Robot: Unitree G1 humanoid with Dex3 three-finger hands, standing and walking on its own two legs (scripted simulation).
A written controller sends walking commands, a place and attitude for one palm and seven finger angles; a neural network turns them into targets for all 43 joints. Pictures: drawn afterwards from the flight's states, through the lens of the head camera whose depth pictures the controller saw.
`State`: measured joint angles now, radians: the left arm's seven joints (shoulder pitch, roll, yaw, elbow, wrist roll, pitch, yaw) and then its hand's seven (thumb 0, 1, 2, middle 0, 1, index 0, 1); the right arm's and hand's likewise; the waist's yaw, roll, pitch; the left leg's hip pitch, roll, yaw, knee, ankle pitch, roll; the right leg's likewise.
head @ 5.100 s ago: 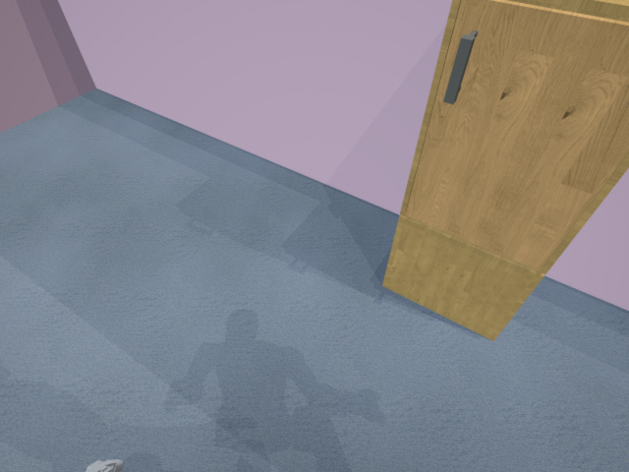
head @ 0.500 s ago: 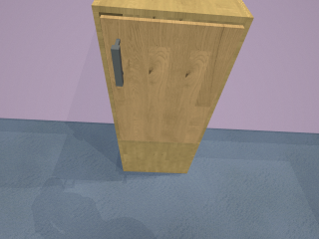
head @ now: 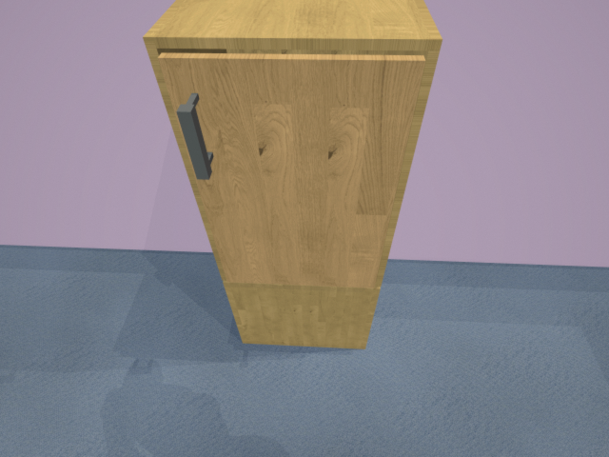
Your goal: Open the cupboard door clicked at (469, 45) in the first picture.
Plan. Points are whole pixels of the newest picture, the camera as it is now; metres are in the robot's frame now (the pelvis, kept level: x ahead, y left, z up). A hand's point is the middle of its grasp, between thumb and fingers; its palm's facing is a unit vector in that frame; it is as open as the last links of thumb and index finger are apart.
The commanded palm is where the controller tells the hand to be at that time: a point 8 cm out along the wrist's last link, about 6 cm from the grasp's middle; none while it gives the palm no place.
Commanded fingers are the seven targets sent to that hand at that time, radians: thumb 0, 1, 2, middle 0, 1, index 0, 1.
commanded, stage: come to a stop and stand still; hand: left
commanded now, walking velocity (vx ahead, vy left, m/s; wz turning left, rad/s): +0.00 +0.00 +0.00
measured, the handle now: (199, 137) +0.56 +0.21 +0.13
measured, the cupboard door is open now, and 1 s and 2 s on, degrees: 0 0 0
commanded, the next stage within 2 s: look again from close up in 1.10 s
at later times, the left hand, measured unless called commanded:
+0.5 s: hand out of the picture +0.00 +0.19 -0.18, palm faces +0.06 -0.98 -0.18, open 7.4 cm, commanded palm none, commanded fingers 0.00 0.90 0.90 -0.20 -0.30 -0.20 -0.30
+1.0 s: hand out of the picture -0.01 +0.21 -0.17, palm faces +0.04 -0.98 -0.18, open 7.4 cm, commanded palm none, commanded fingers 0.00 0.90 0.90 -0.20 -0.30 -0.20 -0.30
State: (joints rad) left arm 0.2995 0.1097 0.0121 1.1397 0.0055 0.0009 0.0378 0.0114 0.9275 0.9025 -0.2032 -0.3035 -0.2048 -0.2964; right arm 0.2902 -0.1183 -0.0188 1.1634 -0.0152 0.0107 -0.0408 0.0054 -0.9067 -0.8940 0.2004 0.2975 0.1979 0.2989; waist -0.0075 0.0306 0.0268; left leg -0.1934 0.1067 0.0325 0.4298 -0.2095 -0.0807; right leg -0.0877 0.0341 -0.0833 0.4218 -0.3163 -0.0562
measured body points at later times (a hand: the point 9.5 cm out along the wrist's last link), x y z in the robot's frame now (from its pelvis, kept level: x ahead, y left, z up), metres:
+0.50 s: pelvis +0.01 +0.02 +0.00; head +0.02 +0.02 +0.45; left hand -0.01 +0.24 -0.16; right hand +0.02 -0.20 -0.16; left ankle +0.01 +0.17 -0.74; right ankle -0.05 -0.08 -0.74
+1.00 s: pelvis +0.00 +0.05 +0.00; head +0.01 +0.05 +0.45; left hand -0.01 +0.27 -0.16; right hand -0.01 -0.17 -0.16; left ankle +0.01 +0.17 -0.74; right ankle -0.05 -0.08 -0.74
